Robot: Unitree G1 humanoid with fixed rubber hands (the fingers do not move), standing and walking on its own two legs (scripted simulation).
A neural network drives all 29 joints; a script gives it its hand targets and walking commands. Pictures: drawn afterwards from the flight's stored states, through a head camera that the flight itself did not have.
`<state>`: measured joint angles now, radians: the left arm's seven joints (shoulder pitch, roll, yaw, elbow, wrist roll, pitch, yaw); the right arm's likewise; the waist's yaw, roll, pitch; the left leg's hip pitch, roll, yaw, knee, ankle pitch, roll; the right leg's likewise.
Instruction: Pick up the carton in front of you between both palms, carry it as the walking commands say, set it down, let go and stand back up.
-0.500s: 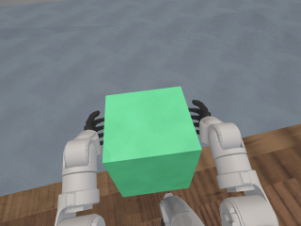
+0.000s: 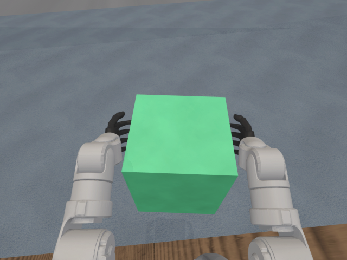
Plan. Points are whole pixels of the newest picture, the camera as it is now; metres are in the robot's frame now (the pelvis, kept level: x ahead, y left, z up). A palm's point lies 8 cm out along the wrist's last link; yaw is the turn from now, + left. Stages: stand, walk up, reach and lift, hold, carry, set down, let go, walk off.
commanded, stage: carry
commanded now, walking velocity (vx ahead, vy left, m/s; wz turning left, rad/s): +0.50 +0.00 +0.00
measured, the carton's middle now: (178, 158) +0.35 -0.01 +0.03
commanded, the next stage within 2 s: none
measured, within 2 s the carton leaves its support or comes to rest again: neither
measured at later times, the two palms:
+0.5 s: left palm (139, 127) +0.72 +0.16 -0.21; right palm (202, 118) +0.75 -0.14 -0.21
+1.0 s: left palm (156, 82) +1.19 +0.08 -0.29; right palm (204, 81) +1.16 -0.22 -0.28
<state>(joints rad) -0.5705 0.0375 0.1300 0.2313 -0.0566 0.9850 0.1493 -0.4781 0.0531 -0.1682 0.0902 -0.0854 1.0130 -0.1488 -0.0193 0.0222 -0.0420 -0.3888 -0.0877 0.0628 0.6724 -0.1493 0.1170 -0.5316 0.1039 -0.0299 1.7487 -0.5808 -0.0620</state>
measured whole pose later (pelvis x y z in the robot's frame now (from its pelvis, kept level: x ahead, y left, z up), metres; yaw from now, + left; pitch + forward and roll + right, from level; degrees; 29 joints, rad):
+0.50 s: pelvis +0.41 -0.04 -0.25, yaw -1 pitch +2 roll -2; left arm -0.49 0.01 0.07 0.29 -0.07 0.97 0.21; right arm -0.41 0.07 -0.25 0.20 -0.09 0.97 -0.09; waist 0.19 0.01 0.02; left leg -0.78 0.00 -0.07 1.09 -0.01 0.03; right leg -0.40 0.15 -0.09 1.08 -0.72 -0.14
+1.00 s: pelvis +0.84 -0.03 -0.36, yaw -2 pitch +6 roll +0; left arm -0.39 -0.08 0.18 -0.10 0.05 0.99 0.15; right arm -0.44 0.04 -0.15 -0.04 0.06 0.97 -0.18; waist -0.10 0.00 0.01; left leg -0.19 -0.05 0.08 0.61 -0.50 0.07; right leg -0.67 -0.01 -0.07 0.62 -0.07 -0.02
